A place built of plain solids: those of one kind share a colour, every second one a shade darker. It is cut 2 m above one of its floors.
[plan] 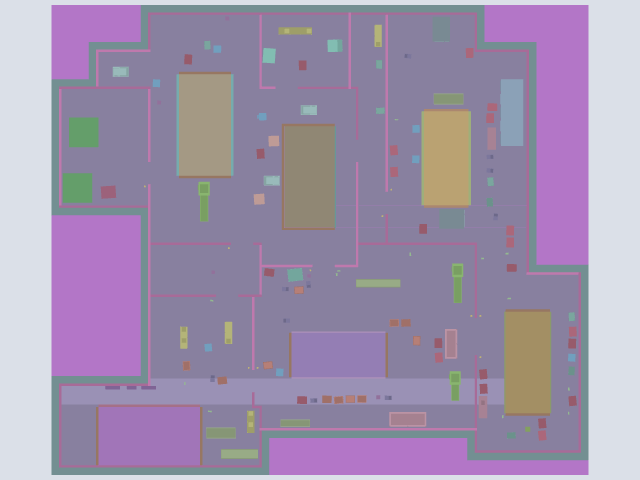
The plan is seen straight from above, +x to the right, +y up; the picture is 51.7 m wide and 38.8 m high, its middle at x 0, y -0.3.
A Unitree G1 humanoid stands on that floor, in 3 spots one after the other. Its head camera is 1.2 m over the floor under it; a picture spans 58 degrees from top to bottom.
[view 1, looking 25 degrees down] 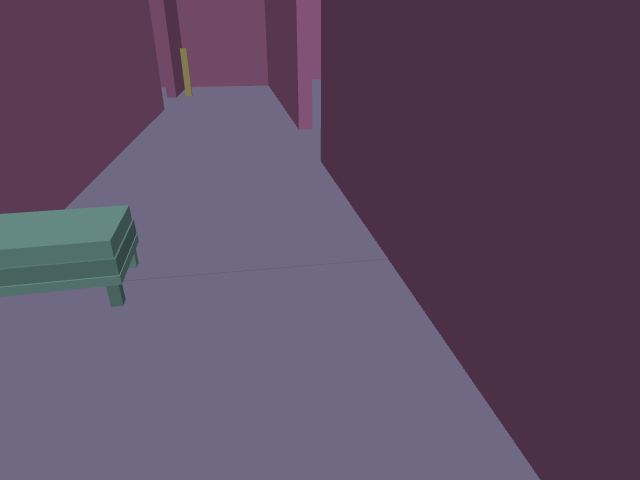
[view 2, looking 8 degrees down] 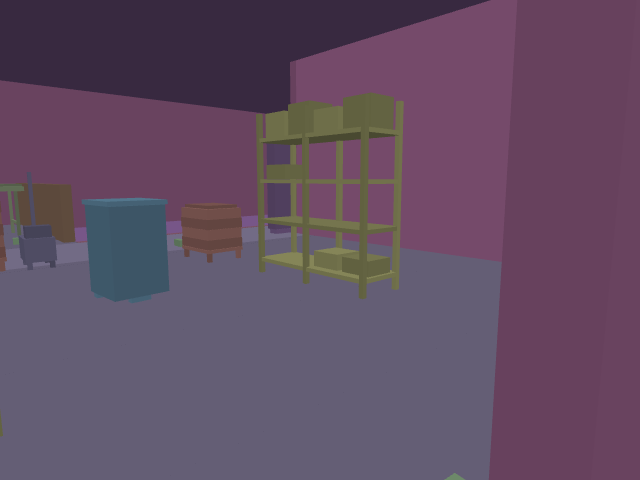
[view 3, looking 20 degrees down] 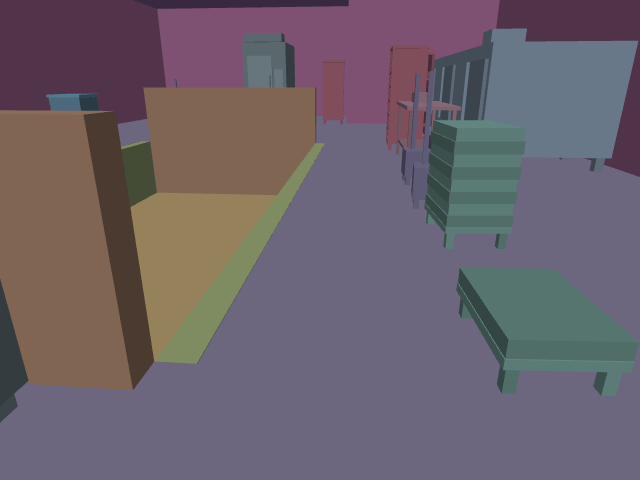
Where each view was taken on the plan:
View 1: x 3.90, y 12.30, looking -100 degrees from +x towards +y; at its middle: floor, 2.84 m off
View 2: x -7.50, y -4.50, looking -133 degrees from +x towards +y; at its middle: floor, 8.64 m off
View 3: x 12.90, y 0.90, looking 95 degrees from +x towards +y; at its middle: floor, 3.51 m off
